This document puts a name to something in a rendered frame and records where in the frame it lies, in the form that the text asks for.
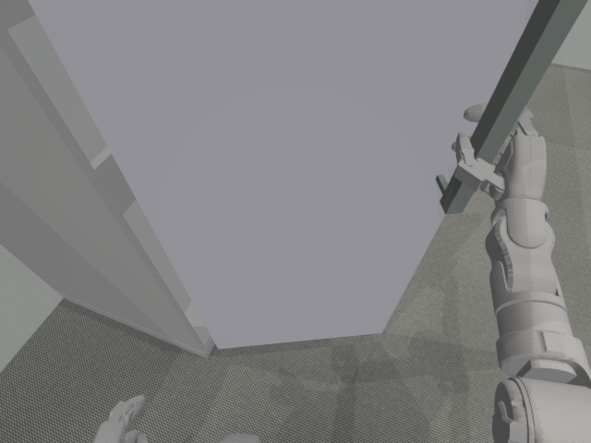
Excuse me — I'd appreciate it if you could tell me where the fridge door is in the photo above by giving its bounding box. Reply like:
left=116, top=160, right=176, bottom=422
left=28, top=0, right=538, bottom=349

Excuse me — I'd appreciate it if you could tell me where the robot right forearm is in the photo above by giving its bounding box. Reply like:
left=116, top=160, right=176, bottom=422
left=485, top=198, right=591, bottom=389

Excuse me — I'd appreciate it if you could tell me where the right robot hand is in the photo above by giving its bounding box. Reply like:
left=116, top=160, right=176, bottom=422
left=452, top=102, right=547, bottom=207

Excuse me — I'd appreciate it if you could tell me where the left robot hand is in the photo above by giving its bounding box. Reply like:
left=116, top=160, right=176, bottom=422
left=91, top=395, right=148, bottom=443

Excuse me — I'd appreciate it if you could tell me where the right robot upper arm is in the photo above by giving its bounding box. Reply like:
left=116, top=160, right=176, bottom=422
left=492, top=377, right=591, bottom=443

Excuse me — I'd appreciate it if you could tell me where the handle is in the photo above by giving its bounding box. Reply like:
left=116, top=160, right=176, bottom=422
left=436, top=0, right=588, bottom=214

